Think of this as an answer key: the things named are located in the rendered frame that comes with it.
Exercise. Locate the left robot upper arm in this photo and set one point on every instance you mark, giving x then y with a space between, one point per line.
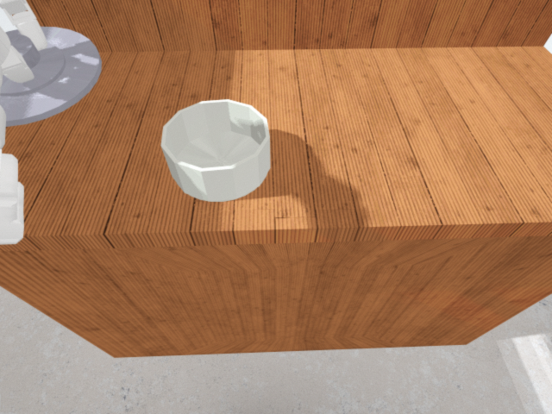
11 202

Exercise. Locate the pot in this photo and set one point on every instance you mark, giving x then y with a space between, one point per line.
217 150

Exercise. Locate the knob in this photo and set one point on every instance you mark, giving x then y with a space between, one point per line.
26 48

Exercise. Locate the robot left hand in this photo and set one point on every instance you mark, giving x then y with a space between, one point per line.
15 67

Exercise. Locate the table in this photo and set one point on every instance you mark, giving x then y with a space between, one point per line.
408 203

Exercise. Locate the lid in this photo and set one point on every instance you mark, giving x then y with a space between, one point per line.
67 71

